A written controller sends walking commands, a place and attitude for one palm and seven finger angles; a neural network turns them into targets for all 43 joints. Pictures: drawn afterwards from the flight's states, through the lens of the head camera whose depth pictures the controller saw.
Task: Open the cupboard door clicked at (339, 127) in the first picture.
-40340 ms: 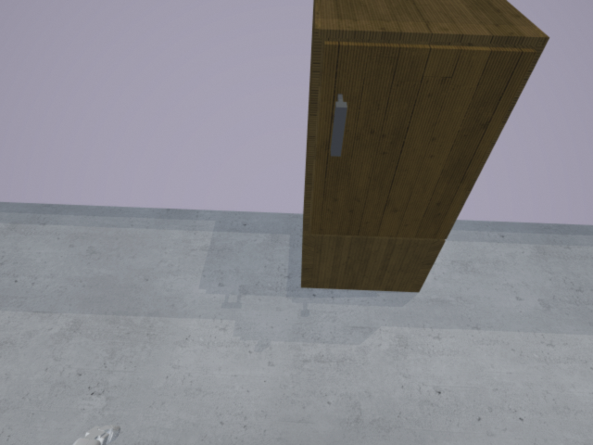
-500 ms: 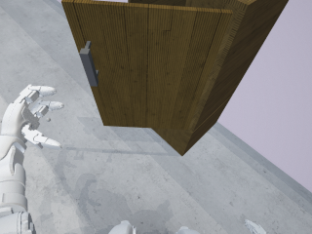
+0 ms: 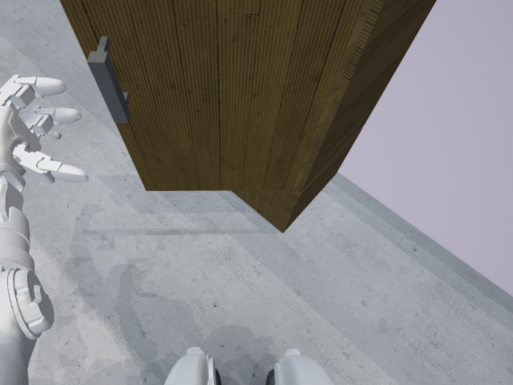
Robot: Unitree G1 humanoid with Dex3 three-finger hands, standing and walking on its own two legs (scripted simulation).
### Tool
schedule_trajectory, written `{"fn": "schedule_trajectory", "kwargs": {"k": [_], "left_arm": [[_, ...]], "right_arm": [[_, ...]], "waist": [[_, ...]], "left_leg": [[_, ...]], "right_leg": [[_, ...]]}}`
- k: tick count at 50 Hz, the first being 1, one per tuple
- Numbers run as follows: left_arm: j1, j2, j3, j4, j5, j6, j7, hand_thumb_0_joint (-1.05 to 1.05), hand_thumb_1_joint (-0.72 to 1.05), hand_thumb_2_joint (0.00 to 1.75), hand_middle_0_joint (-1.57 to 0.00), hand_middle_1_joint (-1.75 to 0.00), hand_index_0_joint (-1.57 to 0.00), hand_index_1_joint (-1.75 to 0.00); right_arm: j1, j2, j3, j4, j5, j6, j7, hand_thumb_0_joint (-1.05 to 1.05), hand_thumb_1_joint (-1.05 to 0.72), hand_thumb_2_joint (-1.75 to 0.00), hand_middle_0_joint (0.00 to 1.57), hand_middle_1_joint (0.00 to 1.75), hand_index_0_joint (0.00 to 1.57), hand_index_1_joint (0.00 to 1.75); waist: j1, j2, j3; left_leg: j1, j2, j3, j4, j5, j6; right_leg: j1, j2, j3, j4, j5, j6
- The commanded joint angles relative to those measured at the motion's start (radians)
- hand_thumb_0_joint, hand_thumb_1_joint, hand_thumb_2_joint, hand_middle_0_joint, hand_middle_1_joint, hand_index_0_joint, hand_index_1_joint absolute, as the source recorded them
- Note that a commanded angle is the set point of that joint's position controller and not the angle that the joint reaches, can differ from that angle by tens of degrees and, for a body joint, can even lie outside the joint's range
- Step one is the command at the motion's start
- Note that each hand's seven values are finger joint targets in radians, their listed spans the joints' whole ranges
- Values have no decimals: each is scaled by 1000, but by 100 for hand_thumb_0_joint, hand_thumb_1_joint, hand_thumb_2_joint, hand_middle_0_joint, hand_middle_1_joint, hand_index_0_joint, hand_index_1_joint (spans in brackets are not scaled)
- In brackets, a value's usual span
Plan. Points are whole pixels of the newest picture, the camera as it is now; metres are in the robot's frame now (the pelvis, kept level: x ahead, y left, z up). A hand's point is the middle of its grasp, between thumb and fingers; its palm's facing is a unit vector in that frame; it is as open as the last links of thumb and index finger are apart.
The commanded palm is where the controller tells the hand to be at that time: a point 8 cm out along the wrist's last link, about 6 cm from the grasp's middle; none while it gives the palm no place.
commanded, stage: move the hooked fingers beside the handle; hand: left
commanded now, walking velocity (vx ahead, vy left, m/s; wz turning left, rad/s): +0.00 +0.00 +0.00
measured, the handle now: (113, 81) +0.59 +0.22 +0.07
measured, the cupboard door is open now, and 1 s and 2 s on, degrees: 44 44 44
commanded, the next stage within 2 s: slide the fingers in behind the handle in 1.72 s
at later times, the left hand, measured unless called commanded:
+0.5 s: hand (58, 95) +0.53 +0.29 +0.09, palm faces +0.00 -1.00 -0.01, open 14.0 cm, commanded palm +0.53 +0.32 +0.08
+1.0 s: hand (51, 99) +0.54 +0.30 +0.08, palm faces -0.02 -1.00 +0.00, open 14.0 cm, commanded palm +0.53 +0.32 +0.07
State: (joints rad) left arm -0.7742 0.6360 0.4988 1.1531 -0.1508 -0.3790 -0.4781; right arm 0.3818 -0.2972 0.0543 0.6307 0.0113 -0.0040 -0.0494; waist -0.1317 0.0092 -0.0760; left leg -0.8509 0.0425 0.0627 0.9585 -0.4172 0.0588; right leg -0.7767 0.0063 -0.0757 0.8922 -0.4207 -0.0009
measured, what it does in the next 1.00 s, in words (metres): stands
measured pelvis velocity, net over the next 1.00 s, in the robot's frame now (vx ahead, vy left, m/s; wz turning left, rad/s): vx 0.02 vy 0.02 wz -0.03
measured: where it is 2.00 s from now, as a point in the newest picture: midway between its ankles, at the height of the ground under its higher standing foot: outside the picture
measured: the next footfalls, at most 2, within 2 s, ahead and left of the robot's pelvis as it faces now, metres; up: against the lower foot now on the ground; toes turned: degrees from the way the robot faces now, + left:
none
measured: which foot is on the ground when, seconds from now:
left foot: down 0.00-1.00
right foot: down 0.00-1.00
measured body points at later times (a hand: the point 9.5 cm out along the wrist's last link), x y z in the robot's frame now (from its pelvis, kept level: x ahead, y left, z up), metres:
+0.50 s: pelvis +0.00 +0.00 -0.02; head +0.17 +0.04 +0.40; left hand +0.53 +0.34 +0.09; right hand -0.02 -0.28 -0.10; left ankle +0.02 +0.08 -0.68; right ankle +0.00 -0.12 -0.68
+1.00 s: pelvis +0.02 +0.02 -0.01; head +0.18 +0.06 +0.41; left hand +0.53 +0.35 +0.08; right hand -0.02 -0.25 -0.09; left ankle +0.02 +0.08 -0.68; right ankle +0.00 -0.13 -0.68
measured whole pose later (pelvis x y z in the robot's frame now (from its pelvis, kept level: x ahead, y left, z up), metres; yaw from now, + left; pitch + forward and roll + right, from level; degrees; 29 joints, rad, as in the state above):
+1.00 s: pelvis +0.02 +0.02 -0.01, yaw -2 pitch +25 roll -7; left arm -0.98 0.83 0.53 1.24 -0.08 -0.27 -0.53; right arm 0.45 -0.29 0.07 0.59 -0.01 0.12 -0.02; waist -0.21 0.02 -0.09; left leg -1.00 0.07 0.03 1.02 -0.47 0.07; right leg -0.88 0.04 -0.10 0.87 -0.43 0.02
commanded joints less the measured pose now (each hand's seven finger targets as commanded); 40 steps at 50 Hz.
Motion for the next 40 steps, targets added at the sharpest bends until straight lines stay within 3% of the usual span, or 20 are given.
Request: {"fn": "schedule_trajectory", "kwargs": {"k": [1, 6, 8, 9, 10, 11, 15, 17, 20, 22, 24, 27, 30, 33, 36, 39, 40], "left_arm": [[-451, 390, 56, -124, -9, -38, -17, 0, -50, 30, -30, -120, -30, -120], [-526, 413, 34, -128, 7, -28, -41, 0, -50, 30, -30, -120, -30, -120], [-526, 461, 75, -107, -7, -28, -49, 0, -50, 30, -30, -120, -30, -120], [-523, 478, 83, -94, -3, -22, -54, 0, -50, 30, -30, -120, -30, -120], [-546, 468, 71, -82, -6, -15, -58, 0, -50, 30, -30, -120, -30, -120], [-555, 502, 90, -74, 3, -10, -58, 0, -50, 30, -30, -120, -30, -120], [-597, 526, 76, -71, 35, 4, -52, 0, -50, 30, -30, -120, -30, -120], [-623, 530, 61, -39, 46, 20, -48, 0, -50, 30, -30, -120, -30, -120], [-690, 569, 72, -46, 54, 20, -48, 0, -50, 30, -30, -120, -30, -120], [-700, 603, 93, -42, 60, 22, -47, 0, -50, 30, -30, -120, -30, -120], [-740, 595, 72, -52, 70, 22, -46, 0, -50, 30, -30, -120, -30, -120], [-705, 569, 52, 7, 77, 49, -48, 0, -50, 30, -30, -120, -30, -120], [-630, 598, 82, 8, 78, 64, -61, 0, -50, 30, -30, -120, -30, -120], [-654, 594, 88, -28, 70, 60, -63, 0, -50, 30, -30, -120, -30, -120], [-670, 639, 137, -131, 67, 31, -53, 0, -50, 30, -30, -120, -30, -120], [-650, 621, 144, -161, 61, 16, -43, 0, -50, 30, -30, -120, -30, -120], [-639, 588, 127, -151, 57, 18, -42, 0, -50, 30, -30, -120, -30, -120]], "right_arm": [[148, -202, -75, -57, 5, -1, -24, 0, -90, -90, 20, 30, 20, 30], [178, -202, -72, -51, -1, 18, -22, 0, -90, -90, 20, 30, 20, 30], [192, -209, -72, -53, -2, 23, -25, 0, -90, -90, 20, 30, 20, 30], [193, -211, -71, -55, 0, 26, -24, 0, -90, -90, 20, 30, 20, 30], [193, -209, -69, -54, 0, 29, -24, 0, -90, -90, 20, 30, 20, 30], [200, -212, -69, -54, -1, 31, -24, 0, -90, -90, 20, 30, 20, 30], [223, -212, -64, -55, -5, 47, -20, 0, -90, -90, 20, 30, 20, 30], [227, -214, -58, -55, -2, 54, -21, 0, -90, -90, 20, 30, 20, 30], [238, -217, -52, -56, -6, 58, -23, 0, -90, -90, 20, 30, 20, 30], [248, -219, -50, -53, -10, 59, -24, 0, -90, -90, 20, 30, 20, 30], [260, -219, -45, -51, -12, 65, -22, 0, -90, -90, 20, 30, 20, 30], [268, -218, -41, -53, -14, 72, -19, 0, -90, -90, 20, 30, 20, 30], [276, -222, -45, -68, -16, 83, -18, 0, -90, -90, 20, 30, 20, 30], [284, -219, -48, -71, -19, 89, -14, 0, -90, -90, 20, 30, 20, 30], [294, -223, -60, -70, -28, 92, -6, 0, -90, -90, 20, 30, 20, 30], [301, -221, -67, -61, -31, 95, 3, 0, -90, -90, 20, 30, 20, 30], [296, -216, -68, -58, -30, 98, 7, 0, -90, -90, 20, 30, 20, 30]], "waist": [[-20, 112, -396], [-39, 195, -443], [-39, 148, -457], [-37, 159, -470], [-50, 154, -458], [-45, 157, -455], [-56, 219, -475], [-76, 191, -444], [-82, 244, -485], [-86, 227, -509], [-96, 280, -535], [-106, 259, -497], [-80, 256, -528], [-87, 247, -526], [-70, 292, -607], [-68, 314, -618], [-70, 324, -591]], "left_leg": [[336, -4, -125, -92, 328, -22], [372, 2, -128, -60, 384, -23], [341, 1, -128, -46, 407, -18], [332, 1, -123, -45, 396, -18], [314, 1, -121, -39, 387, -15], [299, 2, -123, -36, 385, -15], [341, 7, -132, -22, 430, -19], [304, 10, -132, -15, 394, -14], [326, 12, -137, -2, 418, -18], [311, 13, -139, 13, 441, -14], [369, 19, -153, 17, 487, -23], [349, 22, -156, 23, 480, -22], [357, 21, -154, 17, 531, -26], [370, 24, -160, 20, 553, -26], [439, 30, -173, 20, 625, -37], [512, 41, -190, 20, 709, -53], [517, 40, -188, 16, 706, -53]], "right_leg": [[47, 40, 43, -91, 238, -18], [-2, 45, 43, -78, 259, -20], [28, 50, 44, -70, 289, -21], [34, 51, 49, -71, 288, -18], [27, 50, 50, -72, 289, -15], [29, 50, 49, -69, 287, -15], [-25, 55, 42, -60, 287, -15], [-45, 57, 40, -62, 263, -12], [-57, 60, 39, -52, 269, -14], [-39, 61, 40, -44, 295, -11], [-89, 63, 30, -35, 295, -14], [-117, 64, 23, -38, 284, -11], [-91, 67, 16, -30, 315, -13], [-103, 72, 9, -27, 324, -15], [-90, 74, 9, -24, 344, -15], [-122, 79, 0, -29, 342, -19], [-131, 80, -1, -38, 333, -18]]}}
